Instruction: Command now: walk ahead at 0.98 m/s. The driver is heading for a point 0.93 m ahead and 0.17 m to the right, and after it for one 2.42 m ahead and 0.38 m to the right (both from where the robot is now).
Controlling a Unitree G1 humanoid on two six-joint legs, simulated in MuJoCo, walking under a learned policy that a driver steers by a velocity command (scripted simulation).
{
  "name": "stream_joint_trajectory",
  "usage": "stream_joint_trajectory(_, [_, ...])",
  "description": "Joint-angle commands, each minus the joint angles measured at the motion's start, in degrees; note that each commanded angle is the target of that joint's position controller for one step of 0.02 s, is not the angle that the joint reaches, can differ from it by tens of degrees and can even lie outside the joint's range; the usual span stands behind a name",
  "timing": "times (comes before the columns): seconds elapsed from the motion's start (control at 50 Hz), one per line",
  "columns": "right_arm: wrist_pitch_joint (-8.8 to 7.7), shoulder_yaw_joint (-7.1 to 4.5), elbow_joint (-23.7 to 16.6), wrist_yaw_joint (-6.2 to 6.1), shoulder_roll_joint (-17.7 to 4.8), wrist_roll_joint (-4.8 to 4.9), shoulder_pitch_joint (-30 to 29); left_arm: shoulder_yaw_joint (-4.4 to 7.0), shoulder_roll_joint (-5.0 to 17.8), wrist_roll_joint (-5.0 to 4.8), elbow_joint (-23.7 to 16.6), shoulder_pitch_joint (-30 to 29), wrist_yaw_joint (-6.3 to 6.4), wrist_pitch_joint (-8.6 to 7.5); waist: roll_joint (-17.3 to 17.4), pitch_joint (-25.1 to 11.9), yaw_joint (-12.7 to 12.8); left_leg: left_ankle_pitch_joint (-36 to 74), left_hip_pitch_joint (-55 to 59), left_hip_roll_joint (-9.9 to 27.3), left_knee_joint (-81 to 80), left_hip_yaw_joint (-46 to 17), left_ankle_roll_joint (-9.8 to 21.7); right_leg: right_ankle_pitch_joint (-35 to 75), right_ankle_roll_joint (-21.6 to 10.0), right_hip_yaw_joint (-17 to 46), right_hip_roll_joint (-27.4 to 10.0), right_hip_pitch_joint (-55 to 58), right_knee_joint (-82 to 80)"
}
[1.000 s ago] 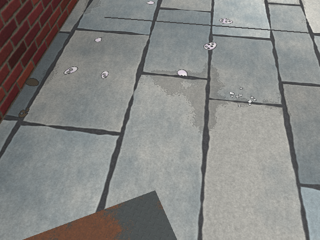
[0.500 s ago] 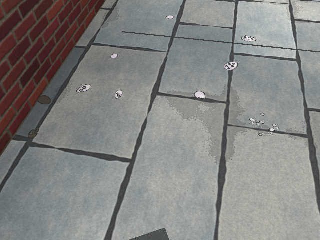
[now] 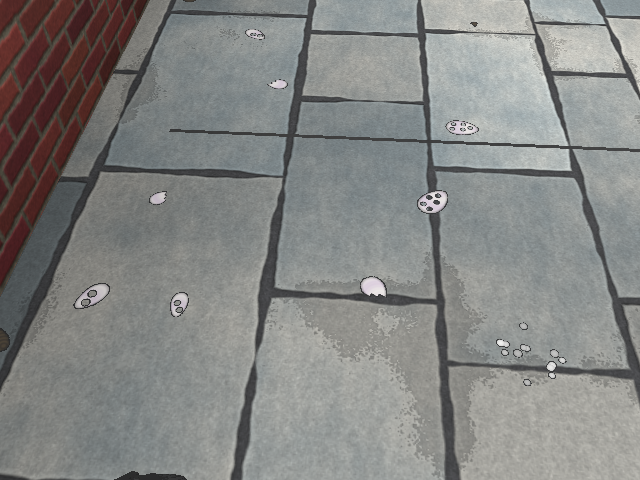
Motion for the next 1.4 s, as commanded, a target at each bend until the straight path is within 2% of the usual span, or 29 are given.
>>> stream_joint_trajectory(0.02, [-1.52, -0.62, -3.2, -0.80, -7.9, 0.38, -0.6, -0.45, 2.0, -0.74, -4.6, -7.7, -0.16, -0.60, 1.7, 9.7, 1.6, 38.0, -11.5, 14.5, -10.0, -4.0, 3.3, 5.6, -1.4, -4.4, 4.1, 12.4, -10.6])
stream_joint_trajectory(0.08, [-0.46, -0.97, -2.5, -1.85, -11.7, -1.03, 0.1, 0.50, 5.1, -0.54, -4.3, -4.3, 1.01, -0.68, 6.4, 2.7, 4.5, 71.6, 2.8, 16.7, 2.9, -2.3, 1.8, -4.2, -3.5, -6.4, 10.5, 17.9, -13.6])
stream_joint_trajectory(0.12, [1.31, -1.70, -2.3, -2.99, -14.1, -2.59, -1.8, 2.35, 9.1, -0.68, 0.5, 13.2, 2.50, -0.65, 9.2, -6.9, 12.9, 77.6, 3.1, 18.2, 25.9, -2.0, 1.7, -12.1, -5.4, -4.2, 12.5, 34.5, -14.6])
stream_joint_trajectory(0.14, [1.73, -1.85, -3.1, -3.05, -13.9, -2.66, -4.7, 3.60, 11.5, 0.09, 3.8, 24.3, 3.50, -0.49, 8.3, -11.5, 18.3, 66.4, -5.8, 16.5, 42.2, -1.2, 2.0, -15.5, -6.9, -1.0, 8.9, 48.2, -15.5])
stream_joint_trajectory(0.16, [1.29, -0.45, -5.4, -1.99, -6.7, -1.70, -3.5, 5.08, 16.4, 1.79, 4.7, 30.4, 4.40, -0.29, -2.2, -17.4, 16.4, 29.7, -25.0, 9.8, 65.4, -1.1, 2.1, -32.6, -10.2, 17.3, -5.8, 63.9, -13.6])
stream_joint_trajectory(0.18, [0.06, 0.12, -6.8, -0.79, -3.7, 1.65, 1.6, 5.51, 16.2, 1.77, 5.0, 28.1, 3.15, -0.28, -14.6, -23.3, 10.5, -8.4, -43.7, 1.1, 80.7, -8.6, 1.2, -41.5, -16.7, 50.0, -15.8, 73.4, -25.5])
stream_joint_trajectory(0.2, [-0.18, -0.53, -8.5, -1.51, -8.0, 1.11, -6.6, 5.14, 12.2, 0.73, 5.1, 22.6, 2.38, -0.56, -5.6, -14.1, 10.1, -2.1, -50.1, 6.3, 79.3, -10.5, 3.1, -40.9, -13.7, 44.3, -12.0, 66.9, -29.4])
stream_joint_trajectory(0.24, [-0.12, -0.22, -10.3, -1.05, -6.8, 0.01, -13.6, 3.68, 5.9, 0.77, 6.2, 17.9, 2.02, -1.63, 4.3, -2.9, 6.7, 3.3, -47.7, 10.4, 71.9, -9.9, 3.1, -29.1, -10.7, 29.6, -8.4, 49.2, -32.5])
stream_joint_trajectory(0.32, [2.84, 0.90, -12.8, 1.33, -3.0, -2.89, -16.2, 2.43, 4.3, -1.00, 9.4, 19.9, 2.72, -3.39, 0.6, 4.5, 1.2, 4.0, -46.6, 14.9, 63.2, -8.3, -0.3, -24.6, -8.0, 17.9, -3.0, 34.3, -38.9])
stream_joint_trajectory(0.46, [2.12, 2.47, -20.3, 2.67, -4.3, -1.34, -36.4, 2.54, 8.4, -2.62, 10.5, 26.5, 2.27, -5.21, 0.7, 9.7, 5.7, 30.2, -36.4, 11.7, 28.5, 2.0, -0.1, 6.5, -5.3, 4.8, 0.8, 32.8, -47.9])
stream_joint_trajectory(0.54, [2.06, 1.15, -20.1, 1.33, -8.4, -1.92, -34.3, 2.73, 12.3, -1.06, 11.5, 29.0, 3.33, -3.87, -4.0, 2.8, 3.7, 21.1, -32.8, 4.8, 23.1, 4.7, 2.7, 43.0, -3.2, 1.8, -2.1, 53.1, -35.2])
stream_joint_trajectory(0.58, [2.13, -0.86, -15.2, -0.39, -12.3, -1.84, -15.7, 3.18, 14.7, 0.29, 11.6, 26.9, 4.61, -2.09, -6.2, -7.7, -6.0, 12.8, -13.2, 3.3, 22.7, 0.9, 4.2, 47.1, -2.5, 3.0, -3.2, 51.0, -11.1])
stream_joint_trajectory(0.6, [2.30, -2.22, -12.2, -1.54, -15.4, -2.58, -4.5, 3.00, 13.3, 0.64, 10.6, 24.7, 4.77, -1.80, -5.3, -12.8, -10.8, 6.5, 0.8, 9.2, 24.4, -4.6, 4.9, 32.8, -2.6, 3.1, -1.0, 40.5, 5.8])
stream_joint_trajectory(0.62, [1.91, -3.84, -12.2, -2.01, -21.6, -5.17, -2.0, 0.71, 1.7, -1.23, 8.2, 32.9, 3.61, -1.94, 12.5, -22.4, -3.3, -6.5, 19.8, 29.3, 23.5, -30.6, 9.1, -19.0, -1.7, 3.5, 7.1, 18.8, 31.4])
stream_joint_trajectory(0.64, [2.18, -3.93, -12.3, -0.71, -18.4, -3.94, -2.9, 1.19, 5.3, -4.11, 8.3, 33.3, 3.83, -2.59, 13.2, -28.9, -3.4, -18.8, 22.2, 33.5, 10.0, -51.8, 11.0, -31.6, -2.6, 9.0, 10.3, 9.6, 41.5])
stream_joint_trajectory(0.66, [1.83, -3.37, -12.2, -0.48, -14.5, -3.54, -9.6, 1.99, 8.5, -3.57, 6.3, 23.7, 4.38, -2.40, 6.3, -15.3, -2.1, -19.3, 11.5, 29.4, 7.2, -40.5, 7.7, -23.4, -3.2, 8.6, 5.7, 4.7, 40.0])
stream_joint_trajectory(0.7, [0.77, -2.24, -11.1, -0.22, -9.2, -3.37, -14.0, 1.76, 6.6, -2.36, 5.7, 18.9, 3.38, -1.69, 0.5, -4.0, 0.7, -3.9, -5.6, 25.7, 4.2, -24.8, 4.5, -18.4, -3.1, 8.5, 1.8, 7.9, 33.4])
stream_joint_trajectory(0.74, [0.17, -1.18, -8.7, -0.37, -5.7, -2.26, -12.8, 1.59, 3.7, -0.65, 5.0, 19.8, 2.08, 0.58, 3.2, -0.6, 4.1, 1.4, -14.1, 22.7, 1.9, -14.5, 1.4, -17.9, -2.4, 8.2, -0.1, 11.6, 31.3])
stream_joint_trajectory(0.8, [-0.81, -1.07, -6.9, -0.11, -4.9, -0.41, -11.8, 1.43, 2.2, -0.49, 1.4, 13.2, 0.99, 2.53, 3.6, 4.0, 5.2, 13.4, -16.6, 19.4, -0.3, -1.8, -3.0, -14.0, -1.5, 5.7, -1.4, 6.1, 28.4])
stream_joint_trajectory(0.96, [-1.01, -1.09, -6.3, -2.49, -10.5, -0.59, -7.4, 0.33, 4.1, -0.72, -4.8, -0.7, -0.93, 1.96, 4.1, 7.0, 5.6, 60.7, -8.4, 16.7, 1.9, 14.2, -6.6, 1.2, -5.1, -9.1, 7.3, 12.9, -1.9])
stream_joint_trajectory(1.02, [1.24, -2.57, -8.2, -4.52, -15.9, -1.03, -10.2, 2.12, 9.1, -0.99, -1.3, 13.1, -0.28, 2.37, 8.3, -1.8, 14.1, 82.9, -4.1, 20.3, 21.4, 13.4, -6.4, -6.1, -7.6, -9.8, 12.5, 28.8, -3.1])
stream_joint_trajectory(1.06, [3.17, -3.59, -10.8, -3.94, -17.3, -1.91, -17.0, 5.37, 13.9, -1.32, 5.0, 34.7, 1.59, 2.60, 5.6, -9.6, 23.8, 66.3, -15.3, 19.3, 56.5, 10.8, -4.1, -14.8, -11.9, -2.0, 12.1, 51.4, -7.9])
stream_joint_trajectory(1.08, [2.91, -2.47, -12.6, -2.34, -11.3, -2.02, -20.8, 6.59, 15.1, -2.87, 5.2, 29.2, 2.70, 3.15, -7.8, -2.7, 19.2, 5.9, -31.9, 6.9, 78.8, 9.0, -4.1, -16.3, -13.4, 7.5, 8.2, 53.4, -11.3])
stream_joint_trajectory(1.1, [1.42, -0.89, -19.5, -2.01, -6.6, -1.45, -15.4, 7.18, 21.3, -0.41, 2.9, 23.3, 2.33, 3.66, -13.3, -7.6, 8.3, -11.8, -53.2, 3.2, 92.2, -0.4, -6.9, -9.5, -24.1, 35.5, -1.9, 65.1, -14.9])
stream_joint_trajectory(1.12, [-0.33, 0.03, -21.7, -1.81, -7.5, -1.43, -17.2, 7.47, 20.5, 0.16, 1.2, 23.5, 2.84, 3.64, -6.3, -12.6, 10.3, -9.8, -60.0, 5.2, 90.1, -9.6, -6.2, -28.1, -26.9, 51.2, -8.0, 67.8, -28.4])
stream_joint_trajectory(1.16, [-0.79, -0.25, -20.7, -1.48, -9.9, -2.24, -20.8, 5.47, 12.1, -0.08, 2.5, 20.3, 3.55, 2.79, 8.9, 0.6, 5.0, -3.6, -55.4, 10.9, 76.2, -9.8, -5.7, -30.2, -18.8, 42.6, -4.8, 48.3, -34.1])
stream_joint_trajectory(1.24, [3.60, 1.17, -21.0, -0.45, -7.2, -4.56, -21.2, 3.90, 10.2, -1.33, 2.0, 18.2, 3.96, -1.35, 8.5, 4.5, 0.8, -0.2, -43.2, 16.0, 59.9, -7.1, -8.5, -18.1, -15.1, 27.2, 2.9, 26.6, -36.2])
stream_joint_trajectory(1.32, [3.16, 2.52, -25.5, 0.77, -5.3, -2.54, -34.0, 4.08, 10.5, -2.33, 3.7, 24.7, 2.93, -2.63, 3.1, 6.2, 7.3, 21.0, -39.2, 14.2, 35.4, -1.9, -6.0, 2.3, -9.4, 16.6, 7.5, 28.9, -38.1])
stream_joint_trajectory(1.4, [2.82, 2.20, -27.0, 0.68, -6.4, -1.42, -39.0, 4.11, 11.9, -2.07, 4.9, 28.3, 2.88, -2.87, -1.0, 4.0, 10.9, 28.3, -37.2, 9.7, 23.4, 0.5, -2.3, 18.8, -6.1, 15.5, 4.3, 43.6, -37.5])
